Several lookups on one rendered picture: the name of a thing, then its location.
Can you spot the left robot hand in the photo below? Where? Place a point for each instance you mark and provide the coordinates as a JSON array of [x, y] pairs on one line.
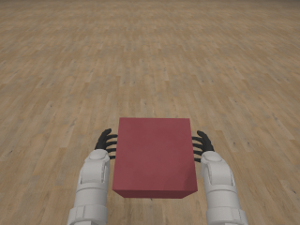
[[102, 141]]

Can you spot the right robot hand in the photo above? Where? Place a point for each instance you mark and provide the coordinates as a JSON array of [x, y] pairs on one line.
[[205, 146]]

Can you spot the carton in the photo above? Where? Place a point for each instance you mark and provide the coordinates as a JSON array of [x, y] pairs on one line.
[[154, 158]]

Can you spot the robot left forearm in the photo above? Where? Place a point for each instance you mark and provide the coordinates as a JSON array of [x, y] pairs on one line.
[[91, 192]]

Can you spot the robot right forearm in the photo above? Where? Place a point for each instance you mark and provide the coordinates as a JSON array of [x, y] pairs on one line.
[[223, 206]]

